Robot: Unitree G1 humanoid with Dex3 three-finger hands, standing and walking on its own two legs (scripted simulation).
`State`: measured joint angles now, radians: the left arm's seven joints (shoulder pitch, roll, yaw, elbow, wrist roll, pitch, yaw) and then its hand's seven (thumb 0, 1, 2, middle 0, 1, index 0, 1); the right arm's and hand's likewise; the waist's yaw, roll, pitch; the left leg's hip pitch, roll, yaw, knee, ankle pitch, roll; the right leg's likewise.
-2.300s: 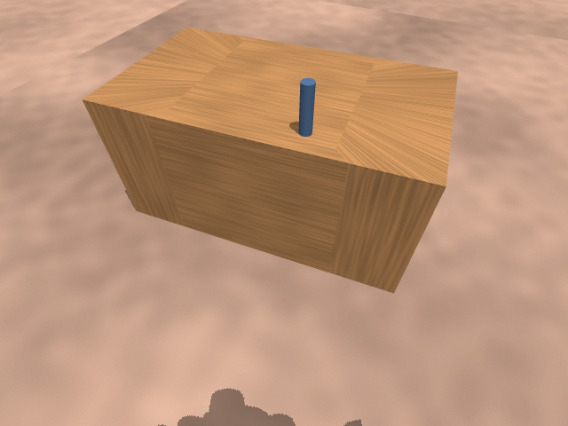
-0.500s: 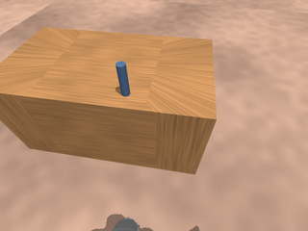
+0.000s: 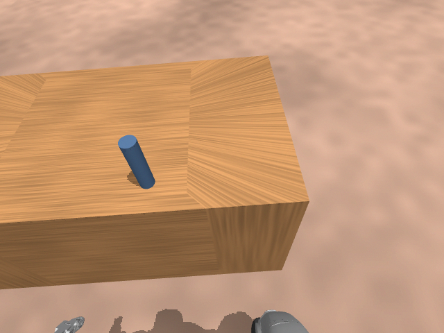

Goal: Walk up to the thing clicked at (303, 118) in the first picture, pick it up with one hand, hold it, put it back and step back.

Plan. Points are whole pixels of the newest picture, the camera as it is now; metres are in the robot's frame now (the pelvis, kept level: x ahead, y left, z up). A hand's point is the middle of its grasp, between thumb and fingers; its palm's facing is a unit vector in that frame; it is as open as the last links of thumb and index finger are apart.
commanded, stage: walk up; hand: left
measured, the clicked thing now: (138, 164) +0.53 +0.20 -0.07
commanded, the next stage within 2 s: stand in 1.82 s
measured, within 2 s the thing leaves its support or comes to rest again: neither
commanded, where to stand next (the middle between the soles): +0.11 +0.01 m, yaw -2 degrees
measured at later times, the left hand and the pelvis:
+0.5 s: hand out of the picture +0.16 +0.31 -0.16, palm faces -0.07 -0.94 -0.35, open 7.4 cm; pelvis +0.05 +0.04 -0.01, yaw -3 degrees
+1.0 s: hand out of the picture +0.16 +0.28 -0.14, palm faces -0.09 -0.93 -0.36, open 7.4 cm; pelvis +0.05 +0.03 +0.01, yaw -5 degrees
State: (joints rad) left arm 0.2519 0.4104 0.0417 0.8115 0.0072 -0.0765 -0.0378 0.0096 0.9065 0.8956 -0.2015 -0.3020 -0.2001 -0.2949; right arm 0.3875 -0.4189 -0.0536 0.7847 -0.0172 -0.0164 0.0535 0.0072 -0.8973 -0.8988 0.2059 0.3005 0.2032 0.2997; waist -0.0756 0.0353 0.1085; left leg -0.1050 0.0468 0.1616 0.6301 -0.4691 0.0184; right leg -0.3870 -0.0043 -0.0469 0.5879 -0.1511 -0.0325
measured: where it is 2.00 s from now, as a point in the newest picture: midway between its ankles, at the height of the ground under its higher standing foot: outside the picture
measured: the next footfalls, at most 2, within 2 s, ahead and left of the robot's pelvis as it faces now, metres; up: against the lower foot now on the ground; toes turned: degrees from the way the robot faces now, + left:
left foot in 0.34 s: +0.17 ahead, +0.17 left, +0.00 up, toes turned -4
right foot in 0.64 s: +0.05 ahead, -0.10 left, +0.00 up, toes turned -5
